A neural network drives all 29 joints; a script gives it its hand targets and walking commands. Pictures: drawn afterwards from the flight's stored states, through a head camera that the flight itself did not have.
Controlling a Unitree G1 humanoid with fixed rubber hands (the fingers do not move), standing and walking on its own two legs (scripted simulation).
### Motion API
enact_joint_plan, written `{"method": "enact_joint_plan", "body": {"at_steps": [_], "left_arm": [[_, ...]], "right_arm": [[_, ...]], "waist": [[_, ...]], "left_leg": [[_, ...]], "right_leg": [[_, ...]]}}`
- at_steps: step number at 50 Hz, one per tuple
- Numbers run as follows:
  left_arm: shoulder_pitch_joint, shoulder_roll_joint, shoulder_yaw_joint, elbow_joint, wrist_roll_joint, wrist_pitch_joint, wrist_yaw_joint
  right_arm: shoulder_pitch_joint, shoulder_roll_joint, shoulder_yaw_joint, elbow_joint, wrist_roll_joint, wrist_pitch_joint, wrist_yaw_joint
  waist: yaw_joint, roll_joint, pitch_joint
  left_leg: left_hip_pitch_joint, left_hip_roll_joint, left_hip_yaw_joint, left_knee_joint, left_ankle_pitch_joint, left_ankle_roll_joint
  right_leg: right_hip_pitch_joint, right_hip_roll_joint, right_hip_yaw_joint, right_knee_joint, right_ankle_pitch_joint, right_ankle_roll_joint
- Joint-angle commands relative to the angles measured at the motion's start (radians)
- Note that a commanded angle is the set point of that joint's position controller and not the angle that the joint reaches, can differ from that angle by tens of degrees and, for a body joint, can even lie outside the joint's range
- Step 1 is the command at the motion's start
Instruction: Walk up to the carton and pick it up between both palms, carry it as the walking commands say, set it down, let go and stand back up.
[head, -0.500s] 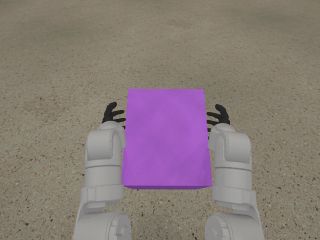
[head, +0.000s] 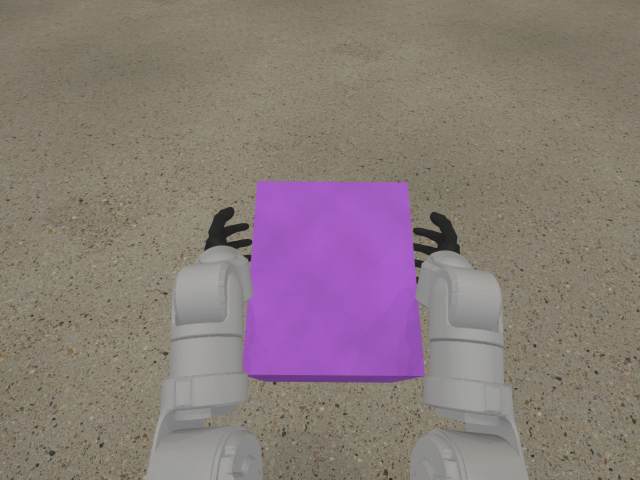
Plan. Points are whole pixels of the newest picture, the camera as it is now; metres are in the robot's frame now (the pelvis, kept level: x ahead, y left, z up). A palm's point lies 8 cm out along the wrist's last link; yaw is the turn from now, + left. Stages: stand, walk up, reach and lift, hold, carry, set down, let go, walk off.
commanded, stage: carry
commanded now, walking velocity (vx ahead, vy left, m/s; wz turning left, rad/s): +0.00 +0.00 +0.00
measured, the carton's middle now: (330, 290) +0.36 +0.00 +0.03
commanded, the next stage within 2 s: hold in 0.60 s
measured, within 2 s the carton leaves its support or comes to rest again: neither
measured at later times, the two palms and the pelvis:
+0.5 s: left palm (223, 263) +0.33 +0.13 +0.12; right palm (443, 269) +0.33 -0.14 +0.11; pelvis +0.00 +0.00 +0.00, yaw +0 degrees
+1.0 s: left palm (192, 305) +0.31 +0.17 +0.07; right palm (414, 316) +0.29 -0.11 +0.06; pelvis -0.01 +0.03 +0.00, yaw -11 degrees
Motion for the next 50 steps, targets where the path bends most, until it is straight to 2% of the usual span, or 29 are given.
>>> {"method": "enact_joint_plan", "body": {"at_steps": [1, 30, 31, 32, 33, 34, 35, 36, 37, 38, 40, 41, 43, 44, 46, 47, 50], "left_arm": [[-0.622, -0.857, -0.565, -0.001, -0.311, -0.005, -0.199], [-0.606, -0.856, -0.572, -0.003, -0.309, -0.013, -0.202], [-0.255, -0.506, -0.221, 0.348, 0.041, -0.086, -0.262], [0.095, -0.48, -0.119, 0.651, 0.08, -0.173, -0.31], [0.088, -0.574, -0.256, 0.457, 0.028, -0.285, -0.339], [0.0, -0.705, -0.403, 0.277, -0.031, -0.357, -0.373], [-0.043, -0.782, -0.505, 0.149, -0.09, -0.402, -0.408], [-0.208, -0.875, -0.633, -0.014, -0.176, -0.434, -0.436], [-0.302, -0.916, -0.706, -0.149, -0.228, -0.45, -0.447], [-0.309, -0.91, -0.719, -0.192, -0.24, -0.441, -0.45], [-0.289, -0.868, -0.681, -0.13, -0.228, -0.402, -0.452], [-0.431, -0.754, -0.618, -0.077, -0.225, -0.419, -0.447], [-0.387, -0.826, -0.606, 0.054, -0.208, -0.385, -0.471], [-0.403, -0.852, -0.574, 0.153, -0.192, -0.375, -0.49], [-0.452, -0.893, -0.49, 0.323, -0.149, -0.363, -0.52], [-0.475, -0.908, -0.442, 0.388, -0.124, -0.357, -0.526], [-0.493, -0.877, -0.24, 0.577, -0.017, -0.343, -0.517]], "right_arm": [[-0.623, 0.866, 0.563, -0.011, 0.311, -0.009, 0.195], [-0.609, 0.863, 0.568, -0.016, 0.311, -0.017, 0.199], [-0.259, 0.52, 0.217, 0.335, -0.039, -0.093, 0.259], [0.092, 0.564, 0.137, 0.686, -0.1, -0.175, 0.304], [0.15, 0.694, 0.254, 0.516, -0.036, -0.292, 0.338], [-0.053, 0.851, 0.391, 0.307, 0.052, -0.374, 0.364], [-0.124, 0.935, 0.494, 0.182, 0.107, -0.417, 0.382], [-0.279, 1.02, 0.614, 0.046, 0.18, -0.458, 0.405], [-0.343, 1.066, 0.708, -0.055, 0.234, -0.482, 0.417], [-0.35, 1.076, 0.763, -0.072, 0.255, -0.478, 0.422], [-0.344, 1.047, 0.796, 0.028, 0.257, -0.447, 0.442], [-0.421, 1.059, 0.797, 0.106, 0.27, -0.457, 0.445], [-0.451, 1.06, 0.743, 0.156, 0.256, -0.453, 0.464], [-0.464, 1.042, 0.667, 0.21, 0.22, -0.455, 0.466], [-0.507, 1.007, 0.514, 0.329, 0.148, -0.461, 0.478], [-0.53, 0.992, 0.45, 0.393, 0.118, -0.464, 0.488], [-0.569, 0.888, 0.238, 0.59, 0.017, -0.466, 0.502]], "waist": [[0.0, -0.023, -0.366], [0.0, -0.023, -0.363], [0.068, -0.156, 0.031], [0.054, -0.15, -0.015], [0.068, -0.117, -0.08], [0.075, -0.09, -0.172], [0.083, -0.071, -0.308], [0.082, -0.081, -0.482], [0.08, -0.061, -0.572], [0.087, -0.051, -0.559], [0.113, -0.02, -0.39], [0.261, -0.008, -0.232], [0.232, -0.046, -0.209], [0.188, -0.056, -0.2], [0.122, -0.047, -0.142], [0.108, -0.026, -0.104], [0.09, 0.029, 0.026]], "left_leg": [[0.141, 0.065, -0.066, -0.038, 0.066, 0.018], [0.142, 0.067, -0.064, -0.036, 0.069, 0.019], [0.39, -0.115, -0.17, -0.132, 0.07, 0.079], [0.337, -0.107, -0.182, -0.152, 0.097, 0.086], [0.356, -0.106, -0.178, -0.136, 0.243, 0.088], [0.361, -0.115, -0.174, -0.121, 0.411, 0.08], [0.391, -0.123, -0.17, -0.103, 0.504, 0.076], [0.419, -0.133, -0.172, -0.071, 0.514, 0.074], [0.4, -0.149, -0.165, -0.054, 0.475, 0.068], [0.358, -0.155, -0.154, -0.053, 0.389, 0.063], [0.288, -0.15, -0.148, -0.073, 0.187, 0.056], [0.298, -0.134, -0.166, -0.094, 0.033, 0.049], [0.356, -0.139, -0.156, -0.094, -0.055, 0.048], [0.379, -0.142, -0.149, -0.088, -0.094, 0.045], [0.409, -0.142, -0.145, -0.092, -0.15, 0.04], [0.408, -0.139, -0.146, -0.099, -0.173, 0.038], [0.306, -0.122, -0.147, -0.135, -0.259, 0.039]], "right_leg": [[0.134, -0.135, 0.138, -0.106, 0.127, -0.013], [0.146, -0.134, 0.139, -0.102, 0.146, -0.016], [0.129, -0.018, 0.28, -0.246, 0.227, 0.043], [0.193, -0.02, 0.295, -0.231, 0.245, 0.033], [0.247, -0.016, 0.309, -0.2, 0.421, 0.048], [0.327, -0.004, 0.297, -0.166, 0.616, 0.067], [0.389, -0.002, 0.311, -0.146, 0.727, 0.078], [0.409, 0.011, 0.315, -0.119, 0.668, 0.085], [0.436, 0.01, 0.319, -0.097, 0.622, 0.091], [0.434, 0.011, 0.314, -0.093, 0.541, 0.091], [0.36, 0.024, 0.293, -0.125, 0.265, 0.067], [0.295, 0.022, 0.279, -0.158, 0.062, 0.07], [0.247, 0.03, 0.29, -0.192, -0.065, 0.074], [0.225, 0.027, 0.294, -0.207, -0.122, 0.077], [0.184, 0.035, 0.284, -0.229, -0.214, 0.063], [0.166, 0.043, 0.274, -0.228, -0.242, 0.051], [0.177, 0.061, 0.236, -0.204, -0.276, 0.023]]}}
